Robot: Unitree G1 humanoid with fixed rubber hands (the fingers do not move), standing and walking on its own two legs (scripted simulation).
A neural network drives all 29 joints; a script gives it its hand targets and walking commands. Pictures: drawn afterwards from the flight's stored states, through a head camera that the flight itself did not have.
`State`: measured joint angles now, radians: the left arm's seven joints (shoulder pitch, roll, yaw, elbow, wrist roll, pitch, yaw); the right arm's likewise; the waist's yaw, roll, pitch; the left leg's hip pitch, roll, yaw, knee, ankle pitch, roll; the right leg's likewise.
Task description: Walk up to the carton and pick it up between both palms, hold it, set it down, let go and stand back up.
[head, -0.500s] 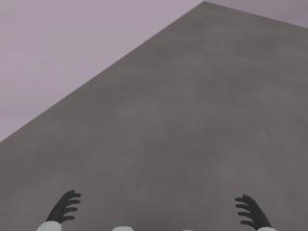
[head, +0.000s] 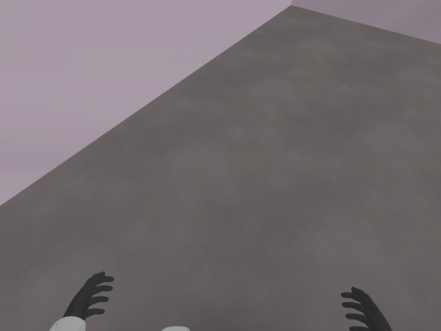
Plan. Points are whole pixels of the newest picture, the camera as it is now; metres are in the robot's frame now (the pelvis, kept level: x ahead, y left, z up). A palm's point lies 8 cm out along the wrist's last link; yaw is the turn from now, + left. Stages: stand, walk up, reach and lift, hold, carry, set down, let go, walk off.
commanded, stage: stand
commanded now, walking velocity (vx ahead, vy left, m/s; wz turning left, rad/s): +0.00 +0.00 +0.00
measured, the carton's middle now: out of the picture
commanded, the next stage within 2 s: walk up in 1.20 s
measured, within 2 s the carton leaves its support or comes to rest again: neither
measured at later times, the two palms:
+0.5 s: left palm (74, 321) +0.14 +0.28 -0.08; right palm out of the picture +0.13 -0.28 -0.09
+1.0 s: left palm out of the picture +0.12 +0.28 -0.08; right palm out of the picture +0.11 -0.28 -0.09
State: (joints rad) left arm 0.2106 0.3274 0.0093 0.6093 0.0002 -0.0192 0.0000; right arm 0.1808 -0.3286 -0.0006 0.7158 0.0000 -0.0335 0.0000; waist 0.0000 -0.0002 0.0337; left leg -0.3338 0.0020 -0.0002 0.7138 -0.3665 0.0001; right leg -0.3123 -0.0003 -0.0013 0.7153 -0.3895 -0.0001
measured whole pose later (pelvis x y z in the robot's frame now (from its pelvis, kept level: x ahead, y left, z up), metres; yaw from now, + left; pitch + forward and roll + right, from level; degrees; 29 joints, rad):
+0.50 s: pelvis +0.00 +0.00 +0.00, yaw +0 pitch -1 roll +0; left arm 0.21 0.33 0.01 0.65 0.00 -0.02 0.00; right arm 0.17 -0.34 0.00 0.77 0.00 -0.03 0.00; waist 0.00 0.00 0.03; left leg -0.33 0.00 0.00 0.71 -0.37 0.00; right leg -0.31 0.00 0.00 0.72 -0.39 0.00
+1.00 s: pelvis -0.01 +0.00 +0.00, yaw +0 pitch -1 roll +0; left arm 0.21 0.34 0.01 0.70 0.00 -0.02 0.00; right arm 0.16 -0.34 0.00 0.83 0.00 -0.04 0.00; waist 0.00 0.00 0.03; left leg -0.33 0.00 0.00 0.71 -0.35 0.00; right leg -0.31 0.00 0.00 0.71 -0.37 0.00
